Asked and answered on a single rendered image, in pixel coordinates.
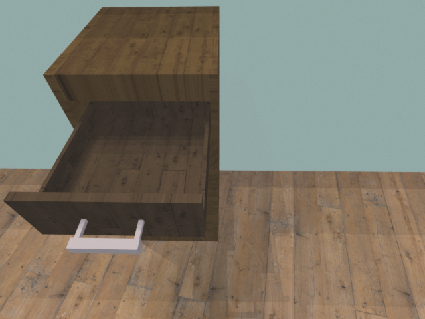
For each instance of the drawer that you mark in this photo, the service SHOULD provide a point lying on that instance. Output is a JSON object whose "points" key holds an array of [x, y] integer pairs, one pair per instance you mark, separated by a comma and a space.
{"points": [[127, 161]]}

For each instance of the cabinet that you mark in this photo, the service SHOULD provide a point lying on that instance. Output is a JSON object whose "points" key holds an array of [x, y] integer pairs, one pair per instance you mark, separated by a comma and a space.
{"points": [[146, 54]]}

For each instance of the handle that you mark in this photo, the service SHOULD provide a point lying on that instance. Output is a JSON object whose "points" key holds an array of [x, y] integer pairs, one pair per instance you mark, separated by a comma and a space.
{"points": [[77, 244]]}

